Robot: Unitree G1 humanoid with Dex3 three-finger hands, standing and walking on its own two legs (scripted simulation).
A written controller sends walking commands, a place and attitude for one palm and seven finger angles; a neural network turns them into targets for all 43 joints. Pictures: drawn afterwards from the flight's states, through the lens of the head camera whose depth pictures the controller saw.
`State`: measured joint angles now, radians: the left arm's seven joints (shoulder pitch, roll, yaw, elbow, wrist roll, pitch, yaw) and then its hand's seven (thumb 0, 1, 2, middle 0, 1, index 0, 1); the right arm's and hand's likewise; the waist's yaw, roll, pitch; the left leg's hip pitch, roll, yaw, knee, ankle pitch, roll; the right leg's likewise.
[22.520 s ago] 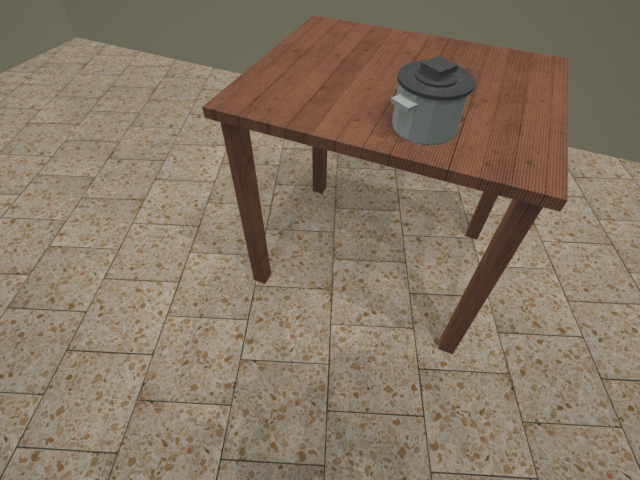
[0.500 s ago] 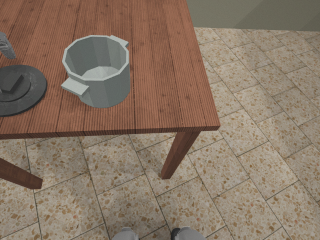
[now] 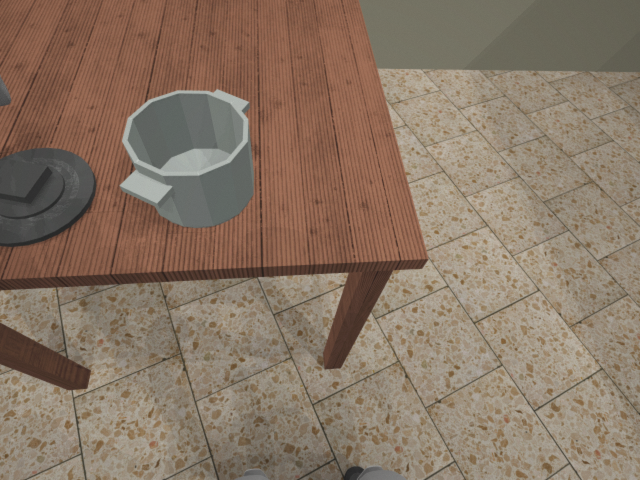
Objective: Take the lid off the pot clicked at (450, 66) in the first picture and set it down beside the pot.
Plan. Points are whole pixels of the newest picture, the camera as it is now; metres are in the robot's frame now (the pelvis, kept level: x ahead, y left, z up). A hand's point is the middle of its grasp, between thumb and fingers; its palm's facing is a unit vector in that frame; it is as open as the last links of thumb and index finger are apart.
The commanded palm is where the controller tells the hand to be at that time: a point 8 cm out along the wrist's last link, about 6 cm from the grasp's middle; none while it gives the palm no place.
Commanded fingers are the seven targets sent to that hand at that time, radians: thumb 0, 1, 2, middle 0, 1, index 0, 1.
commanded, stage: raise the empty hand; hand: left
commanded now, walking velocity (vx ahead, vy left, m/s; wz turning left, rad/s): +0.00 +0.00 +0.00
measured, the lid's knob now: (19, 181) +0.49 +0.37 +0.04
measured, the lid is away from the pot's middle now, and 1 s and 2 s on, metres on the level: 0.22 0.22 0.22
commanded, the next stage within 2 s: draw the hand back to the body in 0.40 s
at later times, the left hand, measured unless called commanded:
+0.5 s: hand out of the picture +0.48 +0.36 +0.19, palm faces -0.38 -0.15 -0.91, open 11.0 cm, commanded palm +0.50 +0.36 +0.25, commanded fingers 0.00 0.04 0.54 -0.31 -0.93 -0.31 -0.93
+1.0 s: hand out of the picture +0.43 +0.36 +0.18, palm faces -0.32 -0.11 -0.94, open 11.0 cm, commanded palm +0.41 +0.34 +0.25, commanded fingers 0.00 0.04 0.54 -0.31 -0.93 -0.31 -0.93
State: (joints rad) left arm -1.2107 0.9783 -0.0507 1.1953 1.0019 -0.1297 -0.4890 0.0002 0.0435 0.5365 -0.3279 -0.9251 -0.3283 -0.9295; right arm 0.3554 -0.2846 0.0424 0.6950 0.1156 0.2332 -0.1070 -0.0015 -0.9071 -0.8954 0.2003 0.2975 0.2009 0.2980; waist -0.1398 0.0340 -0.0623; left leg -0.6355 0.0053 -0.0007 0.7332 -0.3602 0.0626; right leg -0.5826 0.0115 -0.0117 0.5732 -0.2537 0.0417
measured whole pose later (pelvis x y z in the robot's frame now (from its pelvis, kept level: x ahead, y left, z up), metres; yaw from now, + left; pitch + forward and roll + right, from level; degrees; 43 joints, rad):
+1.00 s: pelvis +0.00 +0.00 +0.01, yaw +2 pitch +10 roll -3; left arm -0.94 0.90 0.02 0.87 0.91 -0.07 -0.52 0.00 0.04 0.54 -0.33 -0.93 -0.33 -0.93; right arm 0.27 -0.28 0.02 0.62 0.11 0.29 -0.04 0.00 -0.91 -0.90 0.20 0.30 0.20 0.30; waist -0.08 0.05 -0.05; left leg -0.48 -0.03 -0.01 0.62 -0.31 0.07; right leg -0.43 -0.02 -0.02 0.49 -0.23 0.04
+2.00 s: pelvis +0.01 -0.06 +0.03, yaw +1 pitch -3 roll +0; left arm -0.09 0.40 0.38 0.04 -0.09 -0.01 0.09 0.01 0.80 0.86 -0.22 -0.36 -0.22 -0.37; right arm 0.15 -0.24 0.04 0.70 0.03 -0.07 -0.09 0.01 -0.91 -0.90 0.20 0.30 0.20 0.30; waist 0.06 0.06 0.01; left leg -0.08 0.04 0.00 0.36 -0.23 -0.02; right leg -0.10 0.04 -0.01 0.35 -0.19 -0.04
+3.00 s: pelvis -0.01 -0.04 +0.03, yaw +2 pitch -3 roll -1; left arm 0.50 0.35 0.35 -0.52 -0.06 -0.14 0.09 0.01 0.89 0.90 -0.21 -0.30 -0.21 -0.30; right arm 0.17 -0.21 0.04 0.62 0.00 -0.10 -0.06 0.01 -0.91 -0.90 0.20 0.30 0.20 0.30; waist 0.05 0.06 0.00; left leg -0.17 0.01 -0.01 0.46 -0.24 0.01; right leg -0.15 0.02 -0.02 0.38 -0.18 -0.01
